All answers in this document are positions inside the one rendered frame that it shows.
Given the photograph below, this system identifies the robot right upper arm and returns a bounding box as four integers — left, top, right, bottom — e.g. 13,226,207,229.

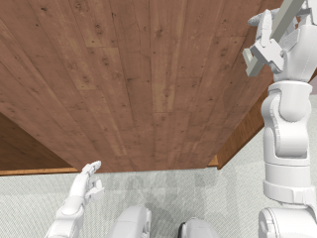
258,207,317,238

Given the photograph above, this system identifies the right robot thigh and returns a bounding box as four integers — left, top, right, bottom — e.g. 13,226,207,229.
181,218,220,238

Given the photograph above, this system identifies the left robot hand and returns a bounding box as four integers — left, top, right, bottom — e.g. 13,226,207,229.
68,161,105,205

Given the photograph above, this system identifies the right robot forearm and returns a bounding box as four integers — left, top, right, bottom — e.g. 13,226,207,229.
261,80,317,225

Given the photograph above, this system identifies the wardrobe door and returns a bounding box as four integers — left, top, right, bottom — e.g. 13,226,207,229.
0,0,301,174
0,112,73,172

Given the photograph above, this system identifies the right robot hand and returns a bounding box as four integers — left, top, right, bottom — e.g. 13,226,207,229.
248,0,317,83

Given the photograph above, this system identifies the left robot shin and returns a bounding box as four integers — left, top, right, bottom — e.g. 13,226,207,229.
138,205,150,238

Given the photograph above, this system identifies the left robot forearm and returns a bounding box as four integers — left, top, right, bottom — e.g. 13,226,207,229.
44,195,85,238

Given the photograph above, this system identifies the handle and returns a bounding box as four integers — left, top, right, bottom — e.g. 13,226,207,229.
242,0,305,77

